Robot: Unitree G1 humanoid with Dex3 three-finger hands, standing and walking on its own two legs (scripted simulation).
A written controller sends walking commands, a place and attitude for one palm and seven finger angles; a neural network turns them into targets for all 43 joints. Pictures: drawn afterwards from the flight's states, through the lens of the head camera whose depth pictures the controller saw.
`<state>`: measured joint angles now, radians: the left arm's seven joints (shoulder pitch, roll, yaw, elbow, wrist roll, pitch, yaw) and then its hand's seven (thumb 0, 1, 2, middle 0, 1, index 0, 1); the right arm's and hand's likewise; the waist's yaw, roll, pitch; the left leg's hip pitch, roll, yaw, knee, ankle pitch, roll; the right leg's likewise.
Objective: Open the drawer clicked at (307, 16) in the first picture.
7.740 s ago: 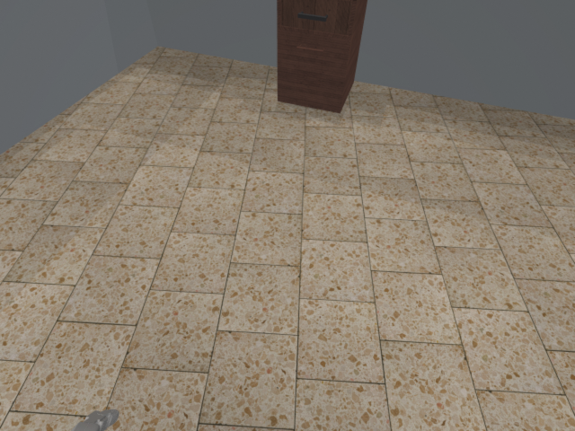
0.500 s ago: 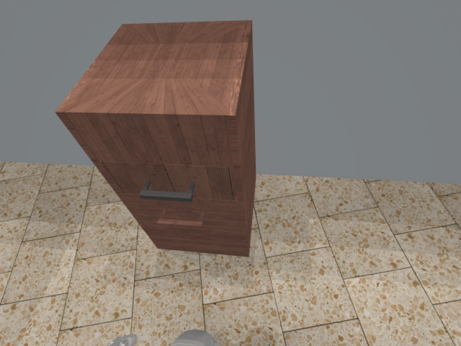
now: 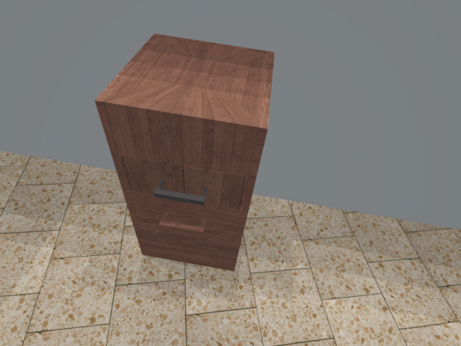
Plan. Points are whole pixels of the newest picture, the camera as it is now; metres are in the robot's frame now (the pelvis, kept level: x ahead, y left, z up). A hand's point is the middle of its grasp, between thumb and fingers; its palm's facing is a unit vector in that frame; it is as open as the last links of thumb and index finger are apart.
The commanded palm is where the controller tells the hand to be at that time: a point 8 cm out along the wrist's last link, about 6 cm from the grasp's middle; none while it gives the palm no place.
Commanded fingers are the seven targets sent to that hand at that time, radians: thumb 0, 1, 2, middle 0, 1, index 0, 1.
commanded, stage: come to a stop and stand still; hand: left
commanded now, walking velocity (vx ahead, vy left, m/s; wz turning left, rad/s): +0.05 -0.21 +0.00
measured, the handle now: (181, 191) +0.58 +0.17 -0.21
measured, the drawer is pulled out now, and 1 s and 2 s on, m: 0.00 0.00 0.00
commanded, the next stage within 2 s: look again from close up in 0.64 s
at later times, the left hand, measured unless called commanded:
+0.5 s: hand out of the picture +0.14 +0.12 -0.18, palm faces +0.03 -0.98 -0.21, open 7.2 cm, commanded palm none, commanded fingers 0.00 0.90 0.90 -0.20 -0.30 -0.20 -0.30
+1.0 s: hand out of the picture +0.04 +0.19 -0.20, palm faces +0.04 -0.98 -0.21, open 7.4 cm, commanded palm none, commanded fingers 0.00 0.90 0.90 -0.20 -0.30 -0.20 -0.30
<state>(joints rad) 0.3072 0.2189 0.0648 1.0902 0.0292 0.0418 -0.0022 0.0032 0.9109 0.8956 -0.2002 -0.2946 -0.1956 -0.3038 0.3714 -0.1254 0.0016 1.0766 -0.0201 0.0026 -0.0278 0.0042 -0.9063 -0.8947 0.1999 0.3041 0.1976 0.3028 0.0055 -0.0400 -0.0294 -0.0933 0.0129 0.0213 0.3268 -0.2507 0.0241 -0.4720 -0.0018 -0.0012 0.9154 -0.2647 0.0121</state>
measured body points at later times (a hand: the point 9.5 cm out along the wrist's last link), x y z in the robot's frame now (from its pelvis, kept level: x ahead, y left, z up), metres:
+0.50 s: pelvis +0.05 -0.05 -0.01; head +0.08 -0.06 +0.44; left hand +0.13 +0.17 -0.16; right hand +0.01 -0.26 -0.18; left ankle +0.00 +0.09 -0.73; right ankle +0.03 -0.13 -0.75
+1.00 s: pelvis +0.04 +0.01 -0.02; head +0.03 +0.02 +0.43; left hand +0.04 +0.24 -0.18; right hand +0.11 -0.22 -0.16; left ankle +0.06 +0.09 -0.75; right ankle +0.02 -0.13 -0.75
